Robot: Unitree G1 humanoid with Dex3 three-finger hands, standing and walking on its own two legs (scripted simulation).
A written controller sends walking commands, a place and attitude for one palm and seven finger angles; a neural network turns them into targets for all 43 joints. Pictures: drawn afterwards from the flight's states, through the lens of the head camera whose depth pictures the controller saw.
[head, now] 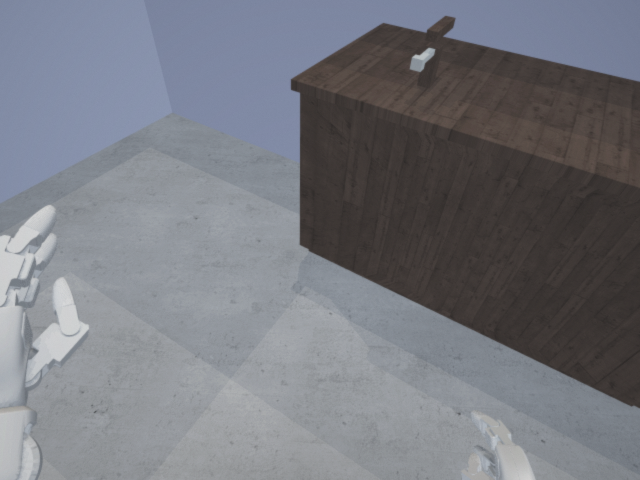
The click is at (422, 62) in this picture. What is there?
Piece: tap's lever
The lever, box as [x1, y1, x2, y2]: [410, 55, 425, 71]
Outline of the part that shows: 414,55 411,60 410,69 420,71 423,68 425,57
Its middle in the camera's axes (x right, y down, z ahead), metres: +0.23 -0.43 +0.94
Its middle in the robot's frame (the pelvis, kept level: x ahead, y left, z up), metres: +1.01 -0.17 +0.11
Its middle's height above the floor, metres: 0.89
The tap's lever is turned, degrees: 0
